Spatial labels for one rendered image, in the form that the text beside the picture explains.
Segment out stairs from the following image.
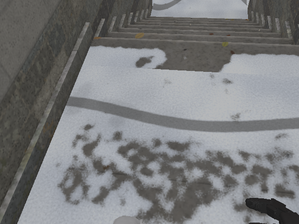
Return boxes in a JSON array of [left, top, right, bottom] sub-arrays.
[[107, 16, 293, 45]]

